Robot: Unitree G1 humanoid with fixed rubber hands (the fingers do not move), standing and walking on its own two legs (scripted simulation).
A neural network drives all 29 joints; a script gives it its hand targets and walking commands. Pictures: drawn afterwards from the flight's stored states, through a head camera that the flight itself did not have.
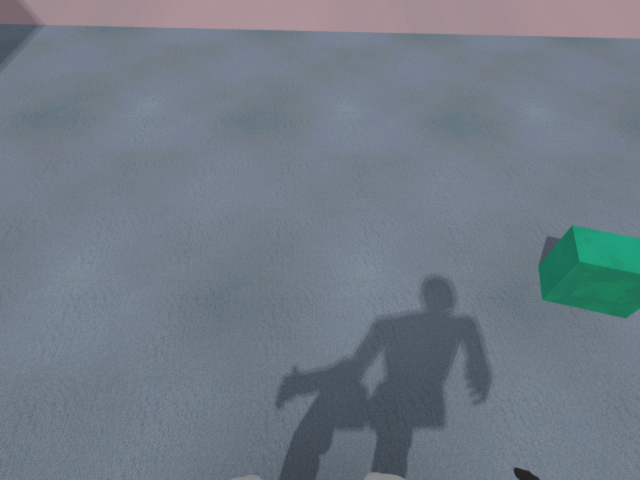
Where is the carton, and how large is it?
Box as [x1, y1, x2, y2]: [538, 225, 639, 317]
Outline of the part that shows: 572,225 538,266 542,299 621,317 628,316 639,308 639,239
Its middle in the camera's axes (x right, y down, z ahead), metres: +0.96 +0.11 +1.33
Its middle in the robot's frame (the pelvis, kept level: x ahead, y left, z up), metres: +0.80 -0.99 -0.62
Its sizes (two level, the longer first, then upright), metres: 0.281 0.153 0.241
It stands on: the floor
